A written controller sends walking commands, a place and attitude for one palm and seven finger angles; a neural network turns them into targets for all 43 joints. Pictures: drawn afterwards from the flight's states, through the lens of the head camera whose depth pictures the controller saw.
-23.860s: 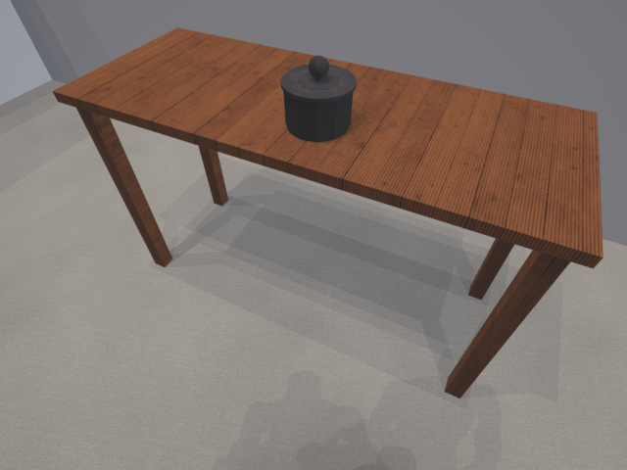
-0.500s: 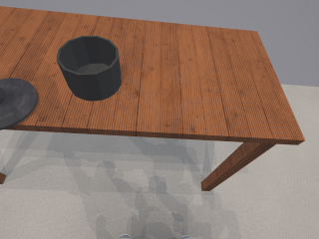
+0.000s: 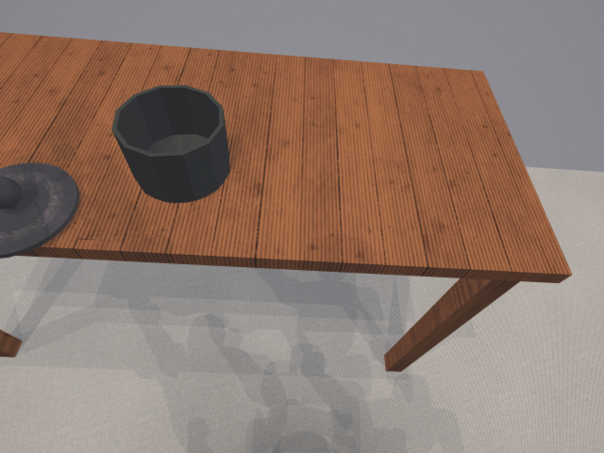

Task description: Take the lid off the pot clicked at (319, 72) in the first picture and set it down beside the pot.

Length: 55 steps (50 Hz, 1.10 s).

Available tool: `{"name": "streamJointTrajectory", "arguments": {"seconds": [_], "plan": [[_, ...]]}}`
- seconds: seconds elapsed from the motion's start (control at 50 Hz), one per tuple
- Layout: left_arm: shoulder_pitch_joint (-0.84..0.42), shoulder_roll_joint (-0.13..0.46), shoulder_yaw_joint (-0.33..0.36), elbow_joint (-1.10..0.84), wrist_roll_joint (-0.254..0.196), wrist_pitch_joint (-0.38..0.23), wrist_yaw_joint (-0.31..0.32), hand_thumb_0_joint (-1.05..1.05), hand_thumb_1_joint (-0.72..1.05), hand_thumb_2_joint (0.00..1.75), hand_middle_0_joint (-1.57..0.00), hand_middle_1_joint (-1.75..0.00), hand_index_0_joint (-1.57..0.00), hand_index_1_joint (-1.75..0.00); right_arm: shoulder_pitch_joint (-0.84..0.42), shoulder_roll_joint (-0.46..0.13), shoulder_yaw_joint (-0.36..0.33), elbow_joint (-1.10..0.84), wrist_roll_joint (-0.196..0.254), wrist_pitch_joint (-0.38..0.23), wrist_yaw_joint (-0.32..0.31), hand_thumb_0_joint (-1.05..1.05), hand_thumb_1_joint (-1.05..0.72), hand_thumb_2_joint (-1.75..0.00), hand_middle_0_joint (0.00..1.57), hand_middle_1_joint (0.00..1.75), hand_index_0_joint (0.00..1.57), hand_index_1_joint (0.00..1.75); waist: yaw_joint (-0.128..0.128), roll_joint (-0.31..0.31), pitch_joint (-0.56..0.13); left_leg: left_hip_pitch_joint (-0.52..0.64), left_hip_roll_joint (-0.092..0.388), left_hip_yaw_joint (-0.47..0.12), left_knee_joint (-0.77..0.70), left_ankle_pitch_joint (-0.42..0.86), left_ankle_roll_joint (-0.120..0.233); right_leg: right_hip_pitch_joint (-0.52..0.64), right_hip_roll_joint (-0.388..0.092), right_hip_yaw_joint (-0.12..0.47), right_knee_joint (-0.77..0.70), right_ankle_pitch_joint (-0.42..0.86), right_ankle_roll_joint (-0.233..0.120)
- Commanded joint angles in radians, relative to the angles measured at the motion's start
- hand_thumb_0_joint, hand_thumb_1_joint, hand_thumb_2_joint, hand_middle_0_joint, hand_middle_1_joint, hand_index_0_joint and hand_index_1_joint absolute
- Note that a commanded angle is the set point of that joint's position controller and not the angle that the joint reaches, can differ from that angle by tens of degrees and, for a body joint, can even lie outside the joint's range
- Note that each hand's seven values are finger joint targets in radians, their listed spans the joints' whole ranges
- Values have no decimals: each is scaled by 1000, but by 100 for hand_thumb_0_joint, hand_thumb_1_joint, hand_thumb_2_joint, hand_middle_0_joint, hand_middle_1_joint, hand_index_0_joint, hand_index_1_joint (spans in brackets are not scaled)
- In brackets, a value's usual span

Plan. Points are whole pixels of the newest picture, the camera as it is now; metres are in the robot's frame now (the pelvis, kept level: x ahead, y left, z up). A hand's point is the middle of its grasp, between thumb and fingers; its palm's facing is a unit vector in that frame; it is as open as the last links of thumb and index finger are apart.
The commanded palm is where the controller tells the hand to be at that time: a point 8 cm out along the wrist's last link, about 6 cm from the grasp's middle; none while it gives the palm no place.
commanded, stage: raise the empty hand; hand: left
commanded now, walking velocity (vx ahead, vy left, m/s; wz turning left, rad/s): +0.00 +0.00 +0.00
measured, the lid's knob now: (1, 192) +0.47 +0.38 +0.05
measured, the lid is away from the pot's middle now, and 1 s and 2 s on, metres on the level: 0.24 0.24 0.24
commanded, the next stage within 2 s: draw the hand back to the body in 0.22 s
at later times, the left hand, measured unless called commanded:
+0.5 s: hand out of the picture +0.48 +0.37 +0.22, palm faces -0.29 -0.17 -0.94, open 11.0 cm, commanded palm +0.47 +0.37 +0.28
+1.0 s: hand out of the picture +0.44 +0.30 +0.25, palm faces +0.41 -0.82 -0.41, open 11.0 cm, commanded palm +0.38 +0.34 +0.27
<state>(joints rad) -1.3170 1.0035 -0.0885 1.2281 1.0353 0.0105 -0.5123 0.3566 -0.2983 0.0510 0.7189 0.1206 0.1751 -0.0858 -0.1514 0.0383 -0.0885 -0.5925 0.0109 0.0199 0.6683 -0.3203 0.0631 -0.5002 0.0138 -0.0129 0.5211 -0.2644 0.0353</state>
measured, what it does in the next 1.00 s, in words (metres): stands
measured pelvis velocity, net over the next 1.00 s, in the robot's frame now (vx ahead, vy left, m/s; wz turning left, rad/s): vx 0.01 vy -0.02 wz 0.01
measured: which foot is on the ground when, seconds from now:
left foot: down 0.00-1.00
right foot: down 0.00-1.00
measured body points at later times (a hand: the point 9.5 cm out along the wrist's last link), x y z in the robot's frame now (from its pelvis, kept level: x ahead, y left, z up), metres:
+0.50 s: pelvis +0.02 -0.01 +0.00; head +0.10 +0.01 +0.45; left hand +0.49 +0.37 +0.27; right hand +0.01 -0.29 -0.11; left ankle +0.00 +0.07 -0.72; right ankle -0.02 -0.15 -0.72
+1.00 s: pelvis +0.01 -0.02 +0.01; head +0.05 -0.01 +0.46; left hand +0.42 +0.34 +0.27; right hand +0.13 -0.26 -0.10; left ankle -0.01 +0.07 -0.72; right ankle -0.02 -0.15 -0.72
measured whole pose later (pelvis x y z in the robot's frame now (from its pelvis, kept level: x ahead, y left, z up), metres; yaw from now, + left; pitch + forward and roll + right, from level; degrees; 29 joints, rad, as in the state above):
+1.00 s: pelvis +0.01 -0.02 +0.01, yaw +1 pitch +5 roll -2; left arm -0.82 0.69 0.31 0.73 0.10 -0.03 -0.06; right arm 0.26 -0.26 0.07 0.59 0.09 0.12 -0.06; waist -0.02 0.02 -0.02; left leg -0.33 0.00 0.02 0.52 -0.28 0.04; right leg -0.26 0.01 -0.01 0.43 -0.25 0.01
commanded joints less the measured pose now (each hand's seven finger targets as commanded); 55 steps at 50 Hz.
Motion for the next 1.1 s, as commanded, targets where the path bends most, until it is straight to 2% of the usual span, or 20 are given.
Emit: {"name": "streamJointTrajectory", "arguments": {"seconds": [0.0, 0.06, 0.12, 0.3, 0.34, 0.44, 0.5, 0.54, 0.62, 0.7, 0.76, 0.78, 0.8, 0.82, 0.84, 0.92, 0.94, 0.98, 1.02, 1.08], "plan": [[-498, 231, 32, -228, -3, 8, 32, 0, 0, 62, -34, -88, -34, -88, 100, -192, -65, -48, -9, -19, -14, 0, -90, -90, 20, 30, 20, 30, -2, 157, -364, 422, -6, -41, -66, 445, -4, 6, 66, -46, -55, 173, -48], [-487, 259, 55, -205, 8, 11, 31, 0, 0, 62, -34, -88, -34, -88, 99, -188, -62, -49, -9, -20, -14, 0, -90, -90, 20, 30, 20, 30, 4, 166, -373, 445, -6, -45, -56, 531, -10, 14, 68, -47, -53, 203, -49], [-461, 216, 13, -178, -2, 17, 19, 0, 0, 62, -34, -88, -34, -88, 87, -189, -55, -49, -3, -22, -13, 0, -90, -90, 20, 30, 20, 30, 6, 143, -328, 407, -7, -27, -77, 490, -6, 42, 63, -48, -60, 210, -50], [-465, 268, 38, -154, 14, 32, 26, 0, 0, 62, -34, -88, -34, -88, 91, -192, -59, -52, -6, -12, -12, 0, -90, -90, 20, 30, 20, 30, -1, 93, -347, 376, -13, -14, -77, 479, 3, 91, 59, -35, -59, 257, -41], [-476, 291, 69, -225, 15, 26, 29, 0, 0, 62, -34, -88, -34, -88, 86, -192, -65, -58, -10, -7, -7, 0, -90, -90, 20, 30, 20, 30, 12, 153, -413, 439, -9, -22, -65, 586, -3, 98, 58, -33, -51, 288, -42], [-381, 301, 119, -280, 7, 15, 35, 0, 0, 62, -34, -88, -34, -88, 70, -180, -75, -89, -17, 10, 8, 0, -90, -90, 20, 30, 20, 30, 33, 172, -442, 480, -12, -29, -45, 700, -4, 101, 59, -37, -37, 320, -43], [-308, 294, 133, -274, -8, 15, 37, 0, 0, 62, -34, -88, -34, -88, 51, -176, -76, -108, -15, 26, 12, 0, -90, -90, 20, 30, 20, 30, 35, 130, -380, 424, -16, -21, -54, 633, 3, 107, 57, -41, -41, 303, -44], [-327, 339, 185, -425, -19, 6, 43, 0, 0, 62, -34, -88, -34, -88, 28, -172, -80, -130, -19, 35, 21, 0, -90, -90, 20, 30, 20, 30, 56, 188, -475, 507, -13, -41, -45, 754, 1, 129, 54, -38, -29, 339, -47], [-170, 307, 212, -467, -45, 3, 45, 0, 0, 62, -34, -88, -34, -88, -5, -163, -83, -160, -16, 44, 31, 0, -90, -90, 20, 30, 20, 30, 62, 176, -431, 525, -12, -51, -42, 821, 0, 103, 57, -51, -28, 336, -54], [-75, 266, 208, -518, -75, 14, 43, 0, 0, 62, -34, -88, -34, -88, -55, -154, -80, -186, -15, 58, 39, 0, -90, -90, 20, 30, 20, 30, 66, 116, -363, 465, -16, -44, -62, 674, 8, 112, 51, -50, -40, 277, -49], [-49, 318, 273, -639, -84, 11, 52, 0, 0, 62, -34, -88, -34, -88, -89, -150, -79, -208, -18, 59, 39, 0, -90, -90, 20, 30, 20, 30, 84, 135, -436, 512, -19, -61, -59, 737, 10, 150, 45, -46, -31, 304, -53], [-44, 286, 249, -644, -89, 14, 50, 0, 0, 62, -34, -88, -34, -88, -105, -146, -76, -211, -18, 60, 38, 0, -90, -90, 20, 30, 20, 30, 77, 133, -415, 504, -20, -58, -66, 701, 9, 138, 44, -49, -38, 284, -51], [-143, 65, 443, -656, -706, -30, 223, 0, 0, 62, -34, -88, -34, -88, 48, -100, -87, -285, -11, 0, 44, 0, -90, -90, 20, 30, 20, 30, 51, 146, -271, 619, 30, -56, -117, 546, -45, 42, 25, -67, -80, 192, -81], [-52, 45, 394, -649, -759, -54, 305, 0, 0, 62, -34, -88, -34, -88, 3, -128, -61, -251, -23, -24, 36, 0, -90, -90, 20, 30, 20, 30, 72, 137, -271, 673, 51, -114, -154, 514, -51, 54, 30, -52, -96, 146, -87], [19, 56, 466, -677, -855, -64, 372, 0, 0, 62, -34, -88, -34, -88, -9, -134, -68, -269, -26, -42, 24, 0, -90, -90, 20, 30, 20, 30, 83, 86, -299, 668, 56, -110, -165, 463, -43, 97, 25, -36, -108, 131, -77], [102, -42, 478, -655, -1012, -79, 508, 0, 2, 63, -34, -86, -34, -86, -57, -147, -58, -212, -42, -84, 2, 0, -90, -90, 20, 30, 20, 30, 94, -35, -213, 506, 27, -23, -211, 302, -27, 245, 18, -22, -138, 207, -71], [49, -67, 453, -698, -1027, -89, 526, 0, 4, 64, -33, -85, -33, -85, -76, -140, -54, -208, -40, -103, 2, 0, -90, -90, 20, 30, 20, 30, 90, 17, -191, 504, 25, -22, -230, 273, -29, 246, 15, -18, -145, 194, -72], [61, -15, 526, -837, -1038, -113, 564, 0, 9, 65, -33, -82, -33, -82, -92, -131, -52, -209, -49, -140, 6, 0, -90, -90, 20, 30, 20, 30, 116, 174, -264, 584, 23, -35, -233, 372, -40, 294, 14, -14, -149, 244, -81], [148, 24, 596, -927, -1046, -127, 591, 0, 13, 66, -32, -79, -32, -79, -108, -133, -49, -201, -62, -164, 11, 0, -90, -90, 20, 30, 20, 30, 139, 187, -283, 599, 24, -34, -232, 491, -45, 356, 13, -15, -152, 321, -80], [300, -110, 538, -889, -1070, -112, 602, 0, 20, 69, -31, -75, -31, -75, -118, -124, -56, -182, -64, -188, 19, 0, -90, -90, 20, 30, 20, 30, 133, 103, -204, 567, 28, -19, -250, 518, -43, 371, 18, -20, -158, 348, -71]]}}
